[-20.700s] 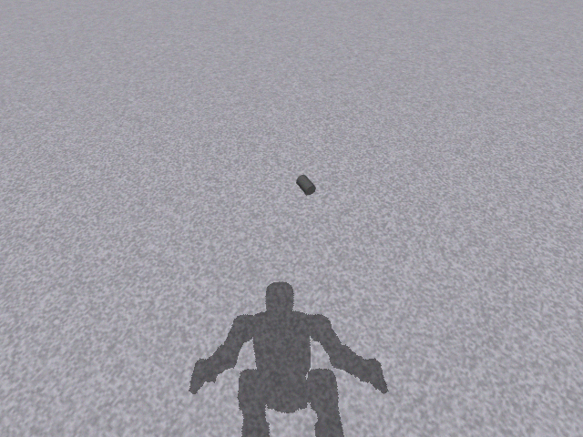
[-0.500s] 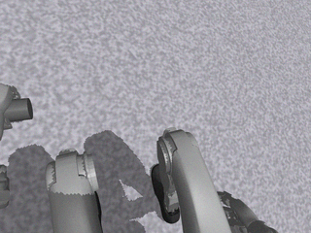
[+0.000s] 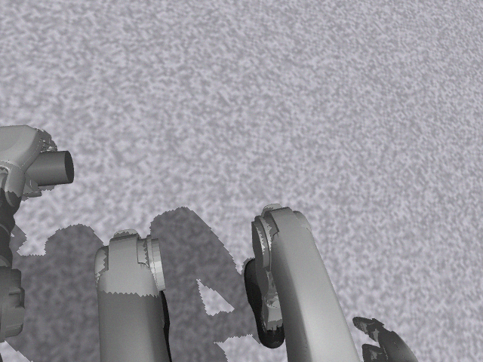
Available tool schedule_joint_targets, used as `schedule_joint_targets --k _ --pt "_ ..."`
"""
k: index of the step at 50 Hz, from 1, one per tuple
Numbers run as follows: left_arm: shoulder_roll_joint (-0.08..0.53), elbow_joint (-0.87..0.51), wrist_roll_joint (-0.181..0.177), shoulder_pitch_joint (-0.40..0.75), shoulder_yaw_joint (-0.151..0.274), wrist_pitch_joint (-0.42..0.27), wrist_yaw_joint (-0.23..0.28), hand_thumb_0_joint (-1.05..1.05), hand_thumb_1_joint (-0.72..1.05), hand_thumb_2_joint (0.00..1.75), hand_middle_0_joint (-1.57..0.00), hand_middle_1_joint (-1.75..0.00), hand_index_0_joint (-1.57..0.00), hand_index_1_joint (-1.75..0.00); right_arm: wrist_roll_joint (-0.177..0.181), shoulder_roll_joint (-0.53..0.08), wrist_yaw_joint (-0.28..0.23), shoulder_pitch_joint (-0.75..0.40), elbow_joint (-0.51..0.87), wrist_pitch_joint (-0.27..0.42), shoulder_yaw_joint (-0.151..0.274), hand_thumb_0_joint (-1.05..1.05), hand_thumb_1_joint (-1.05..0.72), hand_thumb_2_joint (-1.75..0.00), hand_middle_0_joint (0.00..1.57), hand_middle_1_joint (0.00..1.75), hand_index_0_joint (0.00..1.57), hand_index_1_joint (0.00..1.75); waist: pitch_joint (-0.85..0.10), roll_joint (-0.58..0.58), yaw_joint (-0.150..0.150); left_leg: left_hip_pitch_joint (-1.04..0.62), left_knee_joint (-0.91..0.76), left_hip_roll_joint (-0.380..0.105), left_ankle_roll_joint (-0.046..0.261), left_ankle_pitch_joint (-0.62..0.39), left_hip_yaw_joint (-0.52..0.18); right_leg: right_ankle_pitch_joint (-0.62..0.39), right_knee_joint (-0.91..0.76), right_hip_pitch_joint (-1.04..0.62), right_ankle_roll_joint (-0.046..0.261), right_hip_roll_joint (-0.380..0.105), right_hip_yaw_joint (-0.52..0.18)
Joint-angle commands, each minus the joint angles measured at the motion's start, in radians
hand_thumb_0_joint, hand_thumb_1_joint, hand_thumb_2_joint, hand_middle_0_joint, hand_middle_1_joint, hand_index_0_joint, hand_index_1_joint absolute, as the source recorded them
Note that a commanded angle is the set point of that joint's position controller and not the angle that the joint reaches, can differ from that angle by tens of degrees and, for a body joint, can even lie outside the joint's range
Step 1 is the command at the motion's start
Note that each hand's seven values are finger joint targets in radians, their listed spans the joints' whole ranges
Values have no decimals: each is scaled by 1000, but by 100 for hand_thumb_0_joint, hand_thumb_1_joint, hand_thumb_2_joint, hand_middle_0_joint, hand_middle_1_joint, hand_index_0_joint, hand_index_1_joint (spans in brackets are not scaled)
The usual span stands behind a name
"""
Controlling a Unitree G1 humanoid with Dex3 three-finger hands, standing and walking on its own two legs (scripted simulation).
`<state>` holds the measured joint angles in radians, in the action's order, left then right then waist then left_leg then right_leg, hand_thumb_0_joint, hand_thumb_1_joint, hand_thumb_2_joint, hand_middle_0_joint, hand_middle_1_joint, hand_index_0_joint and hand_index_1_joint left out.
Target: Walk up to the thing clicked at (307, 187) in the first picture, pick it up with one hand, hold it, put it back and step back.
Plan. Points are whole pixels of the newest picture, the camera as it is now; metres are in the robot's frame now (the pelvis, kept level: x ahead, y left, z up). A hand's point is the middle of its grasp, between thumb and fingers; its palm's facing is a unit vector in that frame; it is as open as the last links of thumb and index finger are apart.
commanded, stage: lift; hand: left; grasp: from above
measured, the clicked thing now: (39, 169) +0.45 +0.30 -0.18
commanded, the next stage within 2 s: hold in 1.48 s
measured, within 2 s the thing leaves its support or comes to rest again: neither
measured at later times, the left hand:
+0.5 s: hand out of the picture +0.38 +0.31 +0.01, palm faces -0.44 -0.08 -0.89, open 8.5 cm
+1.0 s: hand out of the picture +0.33 +0.28 +0.21, palm faces -0.47 -0.10 -0.87, open 8.6 cm
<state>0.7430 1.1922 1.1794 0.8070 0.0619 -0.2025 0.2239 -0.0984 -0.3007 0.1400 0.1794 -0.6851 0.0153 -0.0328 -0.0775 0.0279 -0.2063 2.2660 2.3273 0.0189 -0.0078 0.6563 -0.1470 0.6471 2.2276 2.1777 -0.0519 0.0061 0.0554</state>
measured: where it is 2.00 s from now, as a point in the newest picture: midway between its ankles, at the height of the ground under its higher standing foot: (214, 333)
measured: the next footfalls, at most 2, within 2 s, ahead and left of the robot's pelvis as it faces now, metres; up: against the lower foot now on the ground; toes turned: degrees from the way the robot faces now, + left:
none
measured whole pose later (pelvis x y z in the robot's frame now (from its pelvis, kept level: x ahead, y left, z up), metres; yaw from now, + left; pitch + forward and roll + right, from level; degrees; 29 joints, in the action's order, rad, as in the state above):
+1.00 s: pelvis +0.03 +0.00 +0.29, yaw +5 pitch +18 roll -3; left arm 0.50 0.69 1.00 0.27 -0.11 -0.10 0.05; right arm 0.03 -0.24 -0.05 0.22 -0.69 -0.01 0.02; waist -0.16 0.05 -0.07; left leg 1.14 1.34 -0.03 0.00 0.52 -0.04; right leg 0.49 1.28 1.11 -0.04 0.00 0.00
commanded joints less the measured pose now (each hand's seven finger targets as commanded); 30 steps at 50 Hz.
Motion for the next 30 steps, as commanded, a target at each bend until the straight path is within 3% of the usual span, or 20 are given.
schedule_joint_targets --k 1,2,7,9,11,13,15,16,18,21,26,30 --pt "287 -271 -53 292 55 10 -9 0 89 45 -126 -29 -126 -28 28 -237 -27 172 41 -8 102 0 -91 -90 20 30 20 30 -749 269 31 -588 -323 1 37 -120 105 -171 -257 -360 90 27 68" --pt "262 -289 -66 282 45 7 -18 0 90 46 -126 -29 -127 -29 31 -236 -31 178 40 -9 105 0 -91 -90 20 30 20 30 -727 258 24 -587 -322 3 38 -133 108 -181 -269 -364 90 23 64" --pt "287 -442 -102 244 74 -17 -36 0 86 46 -124 -29 -124 -29 49 -222 -48 165 74 -16 121 0 -91 -90 20 30 20 30 -761 243 53 -635 -388 3 37 -99 101 -143 -322 -403 91 18 51" --pt "245 -457 -111 196 60 -16 -41 0 85 49 -124 -30 -124 -30 53 -214 -53 168 79 -18 127 0 -91 -90 20 30 20 30 -742 231 50 -666 -431 -4 36 -79 91 -141 -342 -413 83 15 48" --pt "277 -527 -118 172 86 -9 -38 0 85 49 -122 -32 -122 -32 62 -216 -60 156 91 -20 137 0 -91 -90 20 30 20 30 -788 265 73 -721 -471 -3 31 -77 82 -141 -356 -434 86 14 43" --pt "230 -531 -125 115 64 5 -47 0 84 54 -124 -32 -123 -33 68 -207 -64 152 99 -25 142 0 -91 -90 20 30 20 30 -758 254 70 -752 -515 -9 30 -68 72 -141 -386 -448 81 12 42" --pt "250 -632 -126 145 72 17 -51 0 86 53 -123 -33 -122 -34 76 -205 -74 144 109 -31 146 0 -90 -90 20 30 20 30 -809 297 80 -822 -562 -12 25 -81 58 -154 -400 -476 83 12 41" --pt "227 -568 -124 63 68 35 -58 0 86 54 -124 -33 -123 -33 78 -206 -76 147 108 -33 145 0 -90 -90 20 30 20 30 -773 276 87 -851 -588 -15 24 -90 44 -157 -414 -474 79 13 44" --pt "204 -637 -143 55 60 54 -67 0 87 55 -124 -33 -123 -34 85 -203 -84 130 116 -38 150 0 -90 -90 20 30 20 30 -768 293 91 -907 -639 -18 20 -98 32 -160 -445 -495 77 10 44" --pt "173 -706 -170 28 40 80 -82 0 87 56 -122 -37 -122 -38 93 -190 -99 120 123 -41 148 0 -90 -90 20 30 20 30 -773 261 85 -956 -682 -19 23 -119 40 -176 -507 -576 73 11 37" --pt "141 -776 -197 -83 21 107 -122 0 87 55 -122 -37 -122 -37 100 -164 -125 94 126 -47 139 0 -90 -90 20 30 20 30 -762 211 104 -1045 -742 -19 32 -208 83 -223 -630 -727 70 16 14" --pt "113 -804 -215 -139 8 116 -141 0 86 53 -121 -36 -121 -36 107 -141 -147 77 127 -46 129 0 -90 -90 20 30 20 30 -665 168 104 -1075 -828 -22 35 -186 101 -215 -735 -834 65 17 1"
